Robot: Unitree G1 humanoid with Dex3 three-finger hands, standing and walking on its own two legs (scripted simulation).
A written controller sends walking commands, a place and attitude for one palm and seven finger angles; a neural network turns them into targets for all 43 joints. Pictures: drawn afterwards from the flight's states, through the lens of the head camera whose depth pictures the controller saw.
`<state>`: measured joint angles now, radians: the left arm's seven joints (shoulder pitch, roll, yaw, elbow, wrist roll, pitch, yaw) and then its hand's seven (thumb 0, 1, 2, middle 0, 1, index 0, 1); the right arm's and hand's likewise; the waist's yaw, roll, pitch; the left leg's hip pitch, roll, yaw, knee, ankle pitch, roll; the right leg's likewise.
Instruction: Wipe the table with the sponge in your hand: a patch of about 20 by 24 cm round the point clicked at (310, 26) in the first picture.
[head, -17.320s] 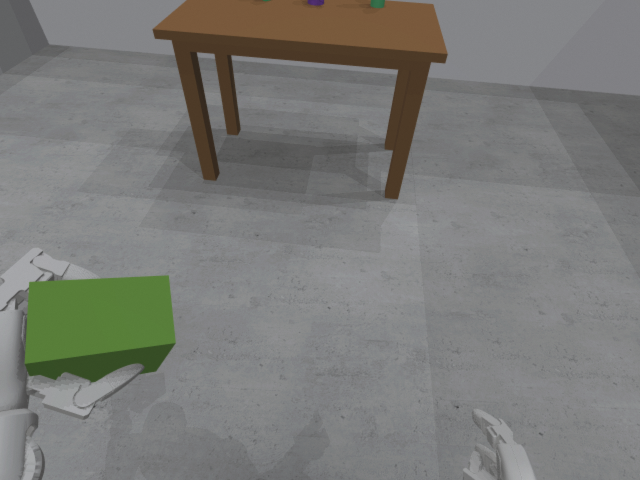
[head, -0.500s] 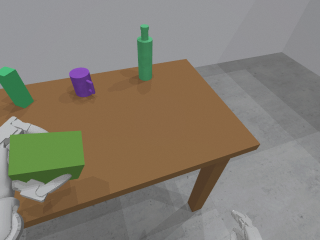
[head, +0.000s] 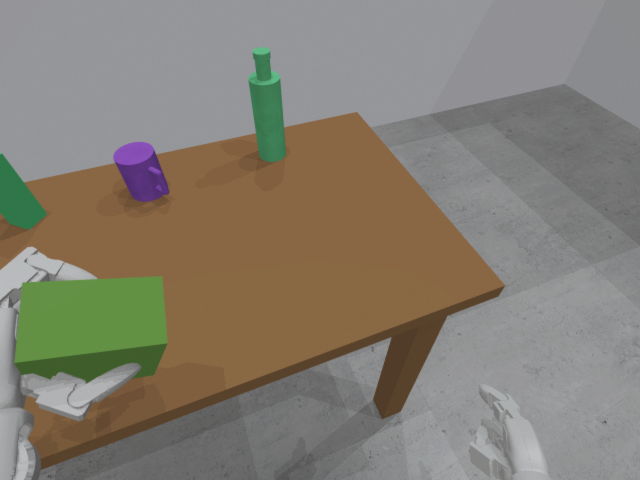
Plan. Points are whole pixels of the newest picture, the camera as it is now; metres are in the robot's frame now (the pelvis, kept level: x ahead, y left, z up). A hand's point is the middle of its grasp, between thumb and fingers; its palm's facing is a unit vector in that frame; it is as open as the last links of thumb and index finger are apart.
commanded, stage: come to a stop and stand still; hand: left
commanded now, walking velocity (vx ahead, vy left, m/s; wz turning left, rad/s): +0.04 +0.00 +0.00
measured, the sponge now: (117, 333) +0.22 +0.22 +0.13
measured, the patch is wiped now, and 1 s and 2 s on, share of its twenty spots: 0.00 0.00 0.00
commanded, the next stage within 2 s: look again from close up in 0.98 s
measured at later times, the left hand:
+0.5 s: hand (4, 374) +0.17 +0.29 +0.15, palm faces +0.41 -0.84 -0.36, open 10.7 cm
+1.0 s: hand (7, 344) +0.20 +0.30 +0.16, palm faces +0.40 -0.85 -0.35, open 10.7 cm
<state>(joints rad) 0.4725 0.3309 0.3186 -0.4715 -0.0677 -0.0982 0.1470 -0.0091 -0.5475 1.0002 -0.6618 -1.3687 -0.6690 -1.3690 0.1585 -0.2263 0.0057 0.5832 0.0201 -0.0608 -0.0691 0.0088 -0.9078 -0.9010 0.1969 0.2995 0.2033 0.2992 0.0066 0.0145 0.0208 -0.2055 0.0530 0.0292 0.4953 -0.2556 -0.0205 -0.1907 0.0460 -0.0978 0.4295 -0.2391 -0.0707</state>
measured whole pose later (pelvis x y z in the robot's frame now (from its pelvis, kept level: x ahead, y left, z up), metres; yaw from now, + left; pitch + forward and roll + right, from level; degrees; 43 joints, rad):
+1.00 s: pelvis -0.01 +0.05 +0.00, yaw +1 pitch +1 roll -1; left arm 0.47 0.34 0.32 -0.51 -0.04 -0.12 0.15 -0.01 -0.55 1.00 -0.66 -1.37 -0.67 -1.37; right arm 0.19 -0.19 0.03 0.56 0.01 -0.10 -0.06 0.01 -0.91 -0.90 0.20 0.30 0.20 0.30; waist 0.01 -0.02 0.02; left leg -0.21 0.00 0.03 0.42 -0.22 0.03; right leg -0.19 0.00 -0.08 0.34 -0.16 0.00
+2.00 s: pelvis -0.07 -0.01 -0.01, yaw -2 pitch +0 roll +0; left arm 0.44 0.42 0.35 -0.57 -0.13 -0.16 0.08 -0.01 -0.55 1.00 -0.67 -1.36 -0.67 -1.36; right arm 0.21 -0.18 0.04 0.58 0.03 -0.10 0.04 0.01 -0.91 -0.90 0.20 0.30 0.21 0.30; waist -0.01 -0.07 0.05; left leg -0.36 0.05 0.03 0.73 -0.37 0.00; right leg -0.34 0.05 -0.13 0.56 -0.22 -0.10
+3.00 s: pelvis -0.09 -0.17 +0.00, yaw +0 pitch -1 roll +3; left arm 0.53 0.38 0.36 -0.48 -0.06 -0.15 0.08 -0.01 -0.55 1.00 -0.67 -1.36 -0.68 -1.36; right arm 0.25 -0.23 0.00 0.62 0.04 -0.08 -0.03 0.01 -0.91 -0.90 0.20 0.30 0.20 0.30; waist -0.02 0.03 0.05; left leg -0.50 0.02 0.04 1.05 -0.27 0.00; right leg -0.28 0.03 -0.11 0.47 -0.19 -0.12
